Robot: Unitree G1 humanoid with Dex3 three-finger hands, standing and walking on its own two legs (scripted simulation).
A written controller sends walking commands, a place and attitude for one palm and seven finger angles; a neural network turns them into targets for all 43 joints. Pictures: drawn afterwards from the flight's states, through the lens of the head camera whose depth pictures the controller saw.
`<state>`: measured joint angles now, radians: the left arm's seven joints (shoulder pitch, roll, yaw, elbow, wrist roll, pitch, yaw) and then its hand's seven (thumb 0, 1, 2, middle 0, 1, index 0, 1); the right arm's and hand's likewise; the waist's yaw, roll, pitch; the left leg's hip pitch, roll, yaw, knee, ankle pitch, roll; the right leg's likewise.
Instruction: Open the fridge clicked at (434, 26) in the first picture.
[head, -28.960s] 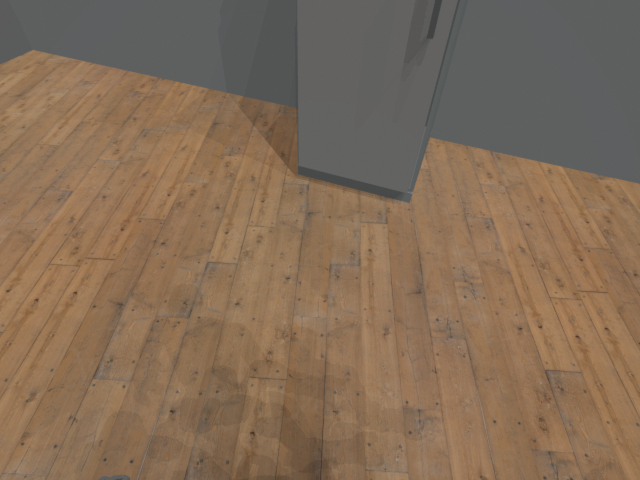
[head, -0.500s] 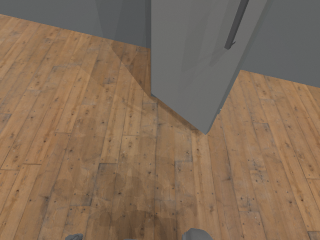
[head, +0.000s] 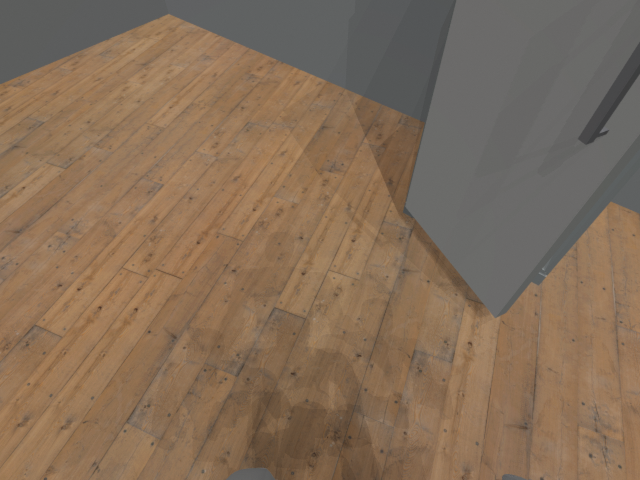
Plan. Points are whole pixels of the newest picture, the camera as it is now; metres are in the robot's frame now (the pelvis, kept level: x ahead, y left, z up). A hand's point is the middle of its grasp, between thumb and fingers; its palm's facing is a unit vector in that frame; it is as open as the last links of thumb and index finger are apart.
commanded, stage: walk to a spot facing it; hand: right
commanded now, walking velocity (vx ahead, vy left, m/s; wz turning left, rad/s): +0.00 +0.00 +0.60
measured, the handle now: out of the picture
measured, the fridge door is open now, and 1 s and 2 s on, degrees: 27 27 27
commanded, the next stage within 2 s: turn to face it in 1.22 s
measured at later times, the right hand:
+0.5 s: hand (453, 468) +0.17 -0.17 -0.15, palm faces -0.32 +0.94 -0.14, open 7.4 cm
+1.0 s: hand (362, 381) +0.29 -0.05 -0.17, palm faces -0.55 +0.82 -0.19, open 7.2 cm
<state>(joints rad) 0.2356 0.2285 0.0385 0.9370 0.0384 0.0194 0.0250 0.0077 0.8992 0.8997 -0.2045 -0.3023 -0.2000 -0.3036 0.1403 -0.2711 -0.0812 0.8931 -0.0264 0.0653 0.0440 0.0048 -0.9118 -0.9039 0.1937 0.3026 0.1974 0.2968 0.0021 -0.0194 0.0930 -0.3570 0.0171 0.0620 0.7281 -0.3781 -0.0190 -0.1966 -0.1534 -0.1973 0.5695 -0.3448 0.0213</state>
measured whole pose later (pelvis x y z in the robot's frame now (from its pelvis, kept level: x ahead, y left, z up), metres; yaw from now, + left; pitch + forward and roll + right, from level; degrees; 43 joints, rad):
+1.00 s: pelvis +0.13 +0.07 +0.00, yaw +34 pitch +1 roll +1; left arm 0.21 0.19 0.05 0.94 0.04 -0.01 -0.01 0.01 0.91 0.90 -0.20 -0.30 -0.19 -0.30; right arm 0.21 -0.19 -0.07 0.99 -0.03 -0.02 0.02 0.00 -0.93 -0.90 0.20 0.30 0.20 0.30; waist 0.02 0.00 0.06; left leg -0.22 -0.03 0.01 0.46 -0.26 0.03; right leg -0.51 -0.13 -0.07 0.82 -0.27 0.06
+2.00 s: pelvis +0.33 +0.24 +0.00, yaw +27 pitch +2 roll +0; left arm 0.28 0.17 0.05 0.99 0.04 0.03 0.02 0.01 0.90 0.90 -0.20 -0.30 -0.20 -0.30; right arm 0.13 -0.21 -0.07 0.96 -0.01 0.04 -0.01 0.01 -0.91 -0.90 0.19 0.30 0.20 0.30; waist 0.04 -0.03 0.05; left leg -0.39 0.04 0.04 0.77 -0.41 -0.06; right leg -0.29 -0.01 0.02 0.53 -0.27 0.00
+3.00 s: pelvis +0.34 +0.30 +0.00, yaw -14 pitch +0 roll -3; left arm 0.15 0.24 0.06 0.92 0.02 0.08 -0.03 0.01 0.91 0.90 -0.20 -0.30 -0.19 -0.30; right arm 0.19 -0.19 -0.04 0.90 -0.03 0.01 -0.01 0.00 -0.90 -0.90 0.20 0.30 0.21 0.30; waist 0.01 0.03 0.11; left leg -0.24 0.17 0.21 0.60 -0.35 -0.01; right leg -0.35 -0.02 -0.09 0.74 -0.41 0.05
